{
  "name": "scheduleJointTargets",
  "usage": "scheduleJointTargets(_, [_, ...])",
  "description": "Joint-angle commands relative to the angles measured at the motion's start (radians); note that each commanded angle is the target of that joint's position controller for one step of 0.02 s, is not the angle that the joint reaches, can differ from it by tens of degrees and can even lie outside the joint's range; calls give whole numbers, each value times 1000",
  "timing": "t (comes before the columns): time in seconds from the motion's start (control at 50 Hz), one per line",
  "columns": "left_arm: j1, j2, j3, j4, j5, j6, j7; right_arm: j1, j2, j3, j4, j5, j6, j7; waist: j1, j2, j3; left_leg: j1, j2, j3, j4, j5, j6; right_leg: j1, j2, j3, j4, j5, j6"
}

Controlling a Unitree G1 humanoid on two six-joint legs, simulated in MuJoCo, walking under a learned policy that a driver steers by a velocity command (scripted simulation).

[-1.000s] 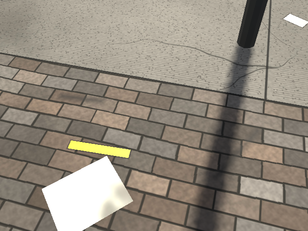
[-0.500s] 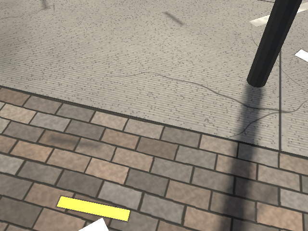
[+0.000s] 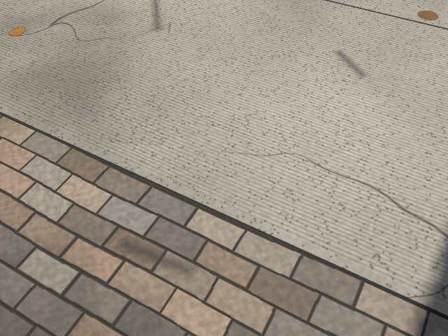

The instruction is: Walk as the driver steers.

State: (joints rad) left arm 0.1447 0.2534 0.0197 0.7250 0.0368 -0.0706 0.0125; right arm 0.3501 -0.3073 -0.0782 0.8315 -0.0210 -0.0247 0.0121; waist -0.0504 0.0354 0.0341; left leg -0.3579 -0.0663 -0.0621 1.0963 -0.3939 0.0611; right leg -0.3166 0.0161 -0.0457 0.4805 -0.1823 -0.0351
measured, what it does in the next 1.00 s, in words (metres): walks ahead, turning left: left foot, then right foot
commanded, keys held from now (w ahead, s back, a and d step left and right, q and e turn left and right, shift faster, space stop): q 0.82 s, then no key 0.18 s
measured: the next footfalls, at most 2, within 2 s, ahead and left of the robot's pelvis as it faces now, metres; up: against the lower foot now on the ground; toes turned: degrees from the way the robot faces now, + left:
left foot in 0.34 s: +0.23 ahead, +0.11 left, +0.00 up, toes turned +14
right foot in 0.84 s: +0.22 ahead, -0.09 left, +0.00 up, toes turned +24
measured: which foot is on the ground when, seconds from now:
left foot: up 0.00-0.32, down 0.34-0.84, up 0.86-1.00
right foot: down 0.00-0.36, up 0.38-0.82, down 0.84-1.00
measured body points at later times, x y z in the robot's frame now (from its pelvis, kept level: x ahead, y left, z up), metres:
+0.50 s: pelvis +0.13 +0.03 -0.01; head +0.17 +0.06 +0.44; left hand +0.16 +0.31 -0.14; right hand +0.35 -0.19 -0.11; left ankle +0.19 +0.10 -0.74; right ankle +0.13 -0.12 -0.66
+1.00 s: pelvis +0.16 -0.02 +0.01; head +0.20 -0.03 +0.46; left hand +0.10 +0.28 -0.08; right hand +0.41 -0.19 -0.12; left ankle +0.09 +0.08 -0.66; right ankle +0.21 -0.10 -0.74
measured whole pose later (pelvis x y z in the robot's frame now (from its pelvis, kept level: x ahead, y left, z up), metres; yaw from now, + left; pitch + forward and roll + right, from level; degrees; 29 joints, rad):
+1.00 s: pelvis +0.16 -0.02 +0.01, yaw +33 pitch +0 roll +1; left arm 0.24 0.26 0.03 0.72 0.02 0.02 0.03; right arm 0.23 -0.32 -0.09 0.74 -0.03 0.05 0.02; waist 0.00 0.06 0.03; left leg -0.48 -0.16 -0.15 1.03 -0.39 -0.02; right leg -0.21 0.02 0.00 0.43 -0.23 -0.04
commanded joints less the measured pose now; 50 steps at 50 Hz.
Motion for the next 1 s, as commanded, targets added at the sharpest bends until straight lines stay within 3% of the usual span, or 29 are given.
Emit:
scheduleJointTargets(0.02, [113, 93, 27, -10, -15, -25, -1, 41, -46, -11, -55, -15, 21, 13, 27, -137, -46, -195, 75, 0, 61, 28, -33, 209, -283, 208, -189, 579, -116])
scheduleJointTargets(0.06, [126, 102, 31, 3, -24, -33, -3, 11, -35, -9, -75, -10, 32, 21, 17, -146, -72, -219, 66, 13, 49, 68, -45, 227, -277, 122, -179, 744, -125])
scheduleJointTargets(0.12, [121, 113, 36, 12, -26, -18, 3, -82, -16, 3, -118, -9, 41, 36, 24, -163, -53, -255, 78, 45, -66, 165, -60, 218, -265, 25, -199, 736, -128])
scheduleJointTargets(0.2, [120, 129, 42, 22, -28, 0, 7, -180, 10, 25, -160, -9, 39, 54, 45, -160, -46, -128, 81, 106, -318, 308, -41, 173, -239, -87, -178, 662, -110])
scheduleJointTargets(0.3, [156, 175, 64, 38, -34, 27, 15, -193, -34, 12, -192, -22, 34, 48, 58, -157, -66, -29, 42, 141, -487, 178, 19, 251, -280, -100, 13, 682, -82])
scheduleJointTargets(0.32, [152, 178, 65, 38, -38, 37, 17, -134, -38, 7, -177, -29, 24, 41, 29, -123, -99, 48, 18, 147, -567, 207, 39, 244, -263, -121, 144, 660, -66])
scheduleJointTargets(0.34, [184, 177, 65, 41, -36, 42, 15, -50, -70, -5, -155, -41, 9, 26, -11, -30, -161, 192, 36, 83, -664, 393, 72, 177, -219, -146, 340, 516, -19])
scheduleJointTargets(0.36, [244, 109, 48, 1, -14, 50, 10, -8, -185, -30, -168, -34, 1, 10, 15, 167, -245, 399, 324, -244, -614, 881, 143, -54, -137, -170, 623, -149, 30])
scheduleJointTargets(0.38, [239, 111, 47, -35, -18, 74, 10, 17, -248, -56, -180, 22, 19, 4, -5, 236, -359, 494, 463, -533, -665, 1011, 343, -241, 30, -36, 822, -516, 60])
scheduleJointTargets(0.4, [197, 132, 49, -21, -1, 90, 12, 9, -199, -48, -181, 43, 34, 1, -15, 59, -310, 448, 427, -439, -693, 857, 326, -277, -41, 64, 846, -462, 67])
scheduleJointTargets(0.42, [137, 120, 46, -32, -13, 91, 11, -51, -154, -34, -182, 33, 44, -7, 1, 43, -183, 327, 374, -365, -728, 727, 298, -295, -52, 68, 818, -383, 67])
scheduleJointTargets(0.44, [111, 115, 45, -28, -14, 90, 14, -111, -110, -20, -182, 20, 53, -13, 36, 10, -95, 228, 300, -305, -764, 613, 240, -285, -75, 78, 738, -309, 68])
scheduleJointTargets(0.46, [116, 121, 48, -31, -5, 97, 15, -145, -92, -15, -187, 21, 55, -18, 59, 37, -67, 163, 250, -268, -779, 562, 206, -249, -83, 81, 675, -268, 71])
scheduleJointTargets(0.48, [147, 119, 48, -16, 3, 107, 14, -165, -83, -12, -192, 14, 55, -17, 73, 45, -85, 131, 220, -240, -782, 564, 190, -202, -68, 68, 668, -242, 72])
scheduleJointTargets(0.52, [161, 106, 46, -13, -3, 118, 10, -151, -100, -19, -188, 8, 46, -9, 76, 30, -125, 117, 205, -244, -783, 547, 184, -167, -49, 69, 633, -229, 75])
scheduleJointTargets(0.64, [60, 99, 45, -52, -11, 126, 13, -111, -126, -37, -178, -1, 60, -5, 31, 80, -93, 103, 187, -363, -844, 111, 174, -188, -26, 95, 447, -208, 75])
scheduleJointTargets(0.74, [47, 96, 40, -65, -26, 108, 19, -110, -131, -45, -176, -9, 67, 2, 23, 93, -91, 87, 175, -440, -821, 121, 155, -84, 24, 98, 289, -239, 47])
scheduleJointTargets(0.8, [134, 95, 38, -49, -37, 93, 30, -139, -126, -46, -175, 1, 72, 5, 66, 105, -90, 37, 146, -475, -799, 156, 102, 84, 61, 89, 53, -202, 8])
scheduleJointTargets(0.82, [176, 103, 41, -38, -32, 86, 39, -151, -117, -43, -175, 13, 71, 1, 93, 87, -82, -20, 107, -457, -775, 87, 54, 182, 45, 93, -100, -134, -5])
scheduleJointTargets(0.84, [176, 178, 56, -44, -18, 80, 49, -124, -67, -31, -180, 23, 67, -6, 75, -50, -77, -96, 26, -361, -646, -66, -11, 236, -127, 252, -236, -219, -42])
scheduleJointTargets(0.86, [102, 271, 75, -77, -5, 80, 45, -133, -48, -30, -199, 30, 61, -12, 65, -267, -40, -246, -155, -104, -401, -116, -50, 201, -369, 561, -335, -299, -141])
scheduleJointTargets(0.88, [70, 240, 71, -78, 2, 83, 37, -135, -122, -47, -182, -19, 56, -16, 54, -171, -8, -202, -91, -100, -203, -121, -62, 72, -396, 534, -294, -157, -195])
scheduleJointTargets(0.9, [30, 171, 51, -85, -5, 78, 31, -108, -117, -50, -162, -18, 56, -9, 17, -125, -11, -141, -84, -113, -108, -77, -61, 27, -337, 449, -260, -28, -189])
scheduleJointTargets(0.92, [-10, 136, 42, -87, -10, 75, 25, -70, -103, -46, -140, -13, 62, -4, -10, -113, -7, -120, -84, -109, -39, -27, -66, 22, -270, 347, -235, 70, -163])
scheduleJointTargets(0.96, [-20, 122, 38, -93, -15, 71, 23, -32, -87, -38, -115, -8, 73, 6, -7, -178, -33, -140, -87, -84, 41, -6, -82, 98, -210, 247, -194, 240, -149])
scheduleJointTargets(1.0, [43, 121, 39, -73, -18, 69, 20, -79, -73, -27, -122, 0, 79, 6, 33, -169, -40, -164, -76, -71, -7, -18, -101, 183, -209, 221, -163, 355, -162])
